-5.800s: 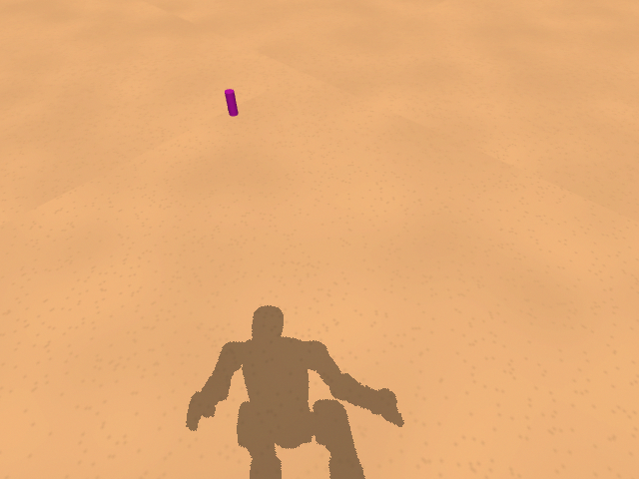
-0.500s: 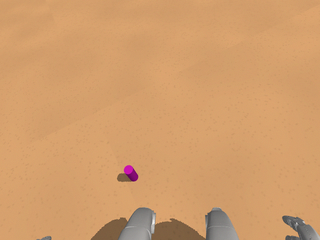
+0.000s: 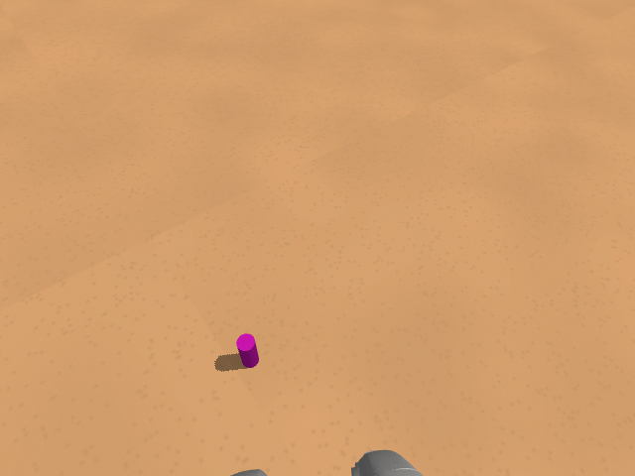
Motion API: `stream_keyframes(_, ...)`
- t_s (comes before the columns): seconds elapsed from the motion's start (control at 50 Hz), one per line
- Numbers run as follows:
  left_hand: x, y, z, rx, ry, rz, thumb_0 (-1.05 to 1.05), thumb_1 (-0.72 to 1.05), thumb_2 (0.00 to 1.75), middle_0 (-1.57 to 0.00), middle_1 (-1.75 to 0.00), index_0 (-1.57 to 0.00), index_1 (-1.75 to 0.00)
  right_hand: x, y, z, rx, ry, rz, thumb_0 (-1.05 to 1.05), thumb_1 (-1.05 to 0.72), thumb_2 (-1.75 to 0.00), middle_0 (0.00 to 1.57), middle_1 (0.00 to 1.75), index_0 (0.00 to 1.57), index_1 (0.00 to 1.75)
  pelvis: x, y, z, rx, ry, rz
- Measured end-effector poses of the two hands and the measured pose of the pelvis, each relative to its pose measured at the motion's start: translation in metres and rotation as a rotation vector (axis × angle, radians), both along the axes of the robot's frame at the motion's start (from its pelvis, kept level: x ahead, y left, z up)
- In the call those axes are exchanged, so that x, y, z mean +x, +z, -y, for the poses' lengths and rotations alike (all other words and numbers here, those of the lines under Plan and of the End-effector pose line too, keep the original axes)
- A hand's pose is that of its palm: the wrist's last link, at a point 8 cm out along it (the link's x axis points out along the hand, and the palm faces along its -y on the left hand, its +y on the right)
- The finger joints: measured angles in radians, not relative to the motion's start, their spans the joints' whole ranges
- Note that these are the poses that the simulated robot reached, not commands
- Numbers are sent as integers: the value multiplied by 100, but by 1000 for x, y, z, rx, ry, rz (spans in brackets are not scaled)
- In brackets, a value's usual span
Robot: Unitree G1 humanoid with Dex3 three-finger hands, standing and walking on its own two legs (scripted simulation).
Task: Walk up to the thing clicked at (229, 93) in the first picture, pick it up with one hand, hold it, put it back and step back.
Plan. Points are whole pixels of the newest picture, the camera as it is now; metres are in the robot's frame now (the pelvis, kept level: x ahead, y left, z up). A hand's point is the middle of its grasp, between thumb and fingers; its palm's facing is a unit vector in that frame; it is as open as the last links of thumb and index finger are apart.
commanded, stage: walk up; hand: left
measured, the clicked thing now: (248, 351) +0.53 +0.18 -0.68
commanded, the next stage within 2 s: stand in 1.78 s
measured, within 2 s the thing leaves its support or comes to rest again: neither
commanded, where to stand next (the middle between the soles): +0.13 -0.06 m, yaw +1 degrees
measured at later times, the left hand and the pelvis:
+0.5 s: hand (168, 470) +0.15 +0.21 -0.13, palm faces -0.08 -0.92 -0.39, open 7.3 cm; pelvis +0.02 -0.05 +0.00, yaw -3 degrees
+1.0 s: hand (166, 474) +0.15 +0.21 -0.13, palm faces +0.00 -0.94 -0.33, open 7.3 cm; pelvis +0.05 -0.04 +0.03, yaw +0 degrees
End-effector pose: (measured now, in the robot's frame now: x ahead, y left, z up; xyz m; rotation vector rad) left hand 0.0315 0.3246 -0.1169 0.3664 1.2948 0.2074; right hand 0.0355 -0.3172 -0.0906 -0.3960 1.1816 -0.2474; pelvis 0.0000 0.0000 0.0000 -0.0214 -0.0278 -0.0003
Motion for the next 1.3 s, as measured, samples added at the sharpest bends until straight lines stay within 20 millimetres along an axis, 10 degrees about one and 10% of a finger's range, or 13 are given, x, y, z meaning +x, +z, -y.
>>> stream_keyframes(0.16, 67, 13, 31, -43, -117, 96, 0, 91, 90, -20, -30, -20, -30, -44, 27, 35, -57, -102, -50, 1, -90, -90, 20, 30, 21, 30, 3, 16, 16, -6, -42, 10)
stream_keyframes(0.32, 115, 21, 68, 10, -162, 230, 0, 91, 90, -20, -30, -20, -30, -41, -12, 66, -4, -133, -85, 1, -91, -90, 20, 30, 20, 30, 10, -2, 48, -1, -53, 25)
stream_keyframes(0.52, 117, 23, 74, -4, -105, 213, 0, 91, 90, -20, -30, -21, -30, -2, -36, 38, 95, -86, -57, 1, -91, -90, 20, 30, 20, 30, 18, -2, 44, 36, -48, 27)
stream_keyframes(1.02, 112, 26, 74, -51, 18, 99, 0, 91, 90, -20, -30, -20, -30, 123, 5, 31, 80, 9, 38, 1, -91, -90, 20, 30, 20, 30, 48, 27, 44, 24, -1, -1)
stream_keyframes(1.3, 103, 32, 72, -40, 40, 89, 0, 91, 90, -20, -30, -20, -30, 116, 0, 21, 117, 16, -6, 1, -91, -90, 20, 30, 20, 30, 50, 31, 47, 22, 14, 3)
